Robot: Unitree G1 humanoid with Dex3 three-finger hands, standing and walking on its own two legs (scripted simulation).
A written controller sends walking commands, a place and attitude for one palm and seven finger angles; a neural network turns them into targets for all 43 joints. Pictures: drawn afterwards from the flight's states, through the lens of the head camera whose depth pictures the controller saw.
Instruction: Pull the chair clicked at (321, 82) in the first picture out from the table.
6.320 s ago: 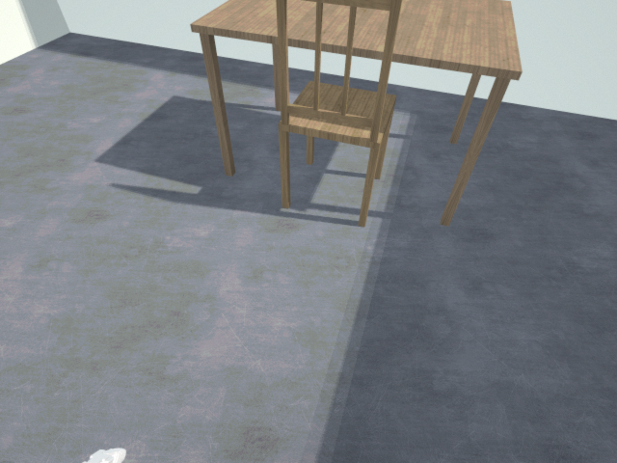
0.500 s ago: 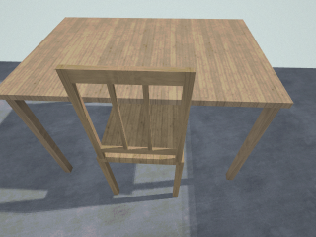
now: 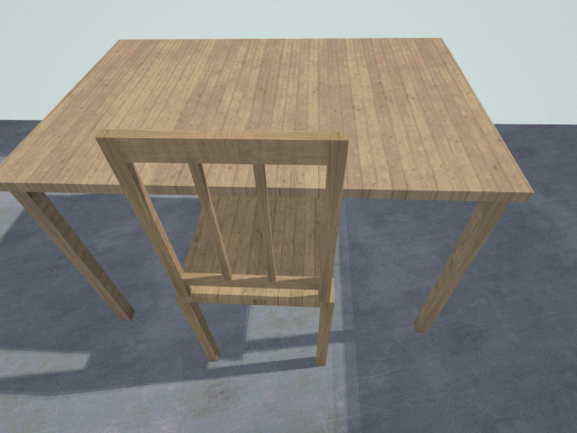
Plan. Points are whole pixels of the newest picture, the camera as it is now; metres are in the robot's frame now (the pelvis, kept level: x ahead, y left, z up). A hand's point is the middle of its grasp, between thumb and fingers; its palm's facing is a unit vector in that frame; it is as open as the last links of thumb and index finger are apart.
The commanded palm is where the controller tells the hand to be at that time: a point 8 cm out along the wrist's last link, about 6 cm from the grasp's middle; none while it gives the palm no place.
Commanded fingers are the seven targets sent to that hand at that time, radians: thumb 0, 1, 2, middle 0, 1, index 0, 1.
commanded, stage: look again from close up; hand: left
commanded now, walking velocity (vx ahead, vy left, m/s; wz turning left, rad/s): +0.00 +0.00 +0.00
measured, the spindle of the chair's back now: (214, 229) +0.49 +0.18 -0.06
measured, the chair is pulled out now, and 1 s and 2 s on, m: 0.00 0.00 0.00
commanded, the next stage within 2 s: none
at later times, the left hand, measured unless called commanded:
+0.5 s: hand out of the picture -0.01 +0.15 -0.17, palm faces +0.05 -0.98 -0.19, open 7.3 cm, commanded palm none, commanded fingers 0.00 0.90 0.90 -0.20 -0.30 -0.20 -0.30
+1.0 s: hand out of the picture -0.01 +0.15 -0.17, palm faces +0.05 -0.98 -0.18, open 7.3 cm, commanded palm none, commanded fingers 0.00 0.90 0.90 -0.20 -0.30 -0.20 -0.30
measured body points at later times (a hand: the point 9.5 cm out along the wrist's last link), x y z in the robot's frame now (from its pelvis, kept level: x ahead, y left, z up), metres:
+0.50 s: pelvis +0.01 -0.01 +0.00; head +0.01 -0.03 +0.45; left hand -0.01 +0.20 -0.16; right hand +0.00 -0.22 -0.17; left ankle -0.02 +0.10 -0.74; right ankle -0.01 -0.07 -0.74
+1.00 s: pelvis +0.01 -0.01 +0.00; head +0.01 -0.02 +0.45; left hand -0.01 +0.20 -0.16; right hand -0.01 -0.21 -0.17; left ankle -0.02 +0.10 -0.74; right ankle -0.01 -0.07 -0.74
